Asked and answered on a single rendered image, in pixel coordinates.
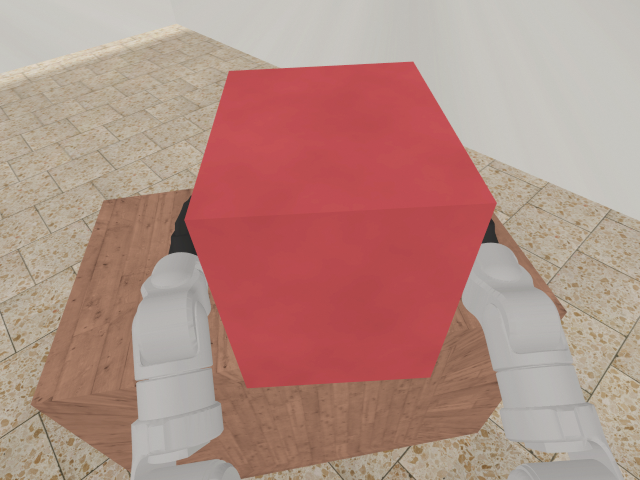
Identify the pedestal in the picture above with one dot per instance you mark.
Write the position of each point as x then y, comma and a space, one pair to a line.
88, 384

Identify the robot right hand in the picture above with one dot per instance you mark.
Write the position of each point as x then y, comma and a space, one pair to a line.
490, 236

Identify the left robot forearm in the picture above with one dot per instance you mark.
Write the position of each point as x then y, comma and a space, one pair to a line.
177, 411

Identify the carton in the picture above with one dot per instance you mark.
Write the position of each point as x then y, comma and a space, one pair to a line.
337, 217

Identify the right robot forearm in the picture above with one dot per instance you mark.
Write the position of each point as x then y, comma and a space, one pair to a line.
544, 406

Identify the left robot upper arm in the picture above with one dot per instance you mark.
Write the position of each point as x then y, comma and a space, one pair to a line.
205, 470

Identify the robot left hand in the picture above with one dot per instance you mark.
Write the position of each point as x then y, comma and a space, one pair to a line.
180, 239

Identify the right robot upper arm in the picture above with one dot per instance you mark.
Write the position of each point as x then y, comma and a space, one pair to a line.
585, 469

